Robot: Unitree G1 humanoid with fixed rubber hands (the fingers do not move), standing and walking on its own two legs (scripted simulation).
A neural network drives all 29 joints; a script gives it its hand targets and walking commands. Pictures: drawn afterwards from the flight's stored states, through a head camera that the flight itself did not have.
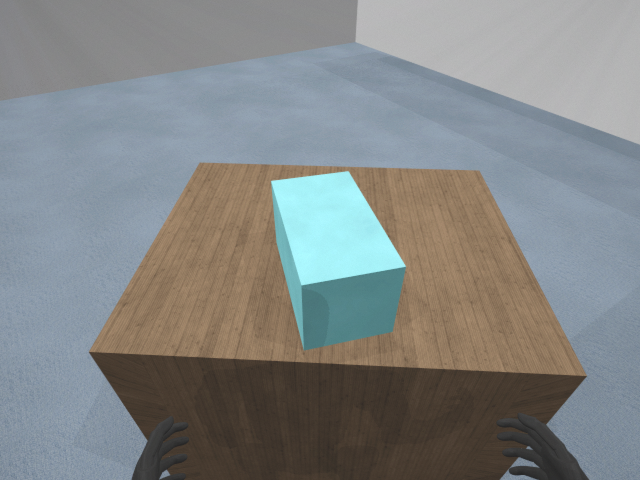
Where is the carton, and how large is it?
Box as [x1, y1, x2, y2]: [271, 171, 405, 349]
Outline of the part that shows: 348,171 271,181 276,241 304,349 392,331 405,266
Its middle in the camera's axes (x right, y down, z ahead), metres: +0.02 +0.02 +0.74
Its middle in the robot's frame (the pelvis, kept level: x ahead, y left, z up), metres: +0.56 -0.02 -0.02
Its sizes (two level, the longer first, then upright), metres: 0.298 0.165 0.165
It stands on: a pedestal, 0.66 m high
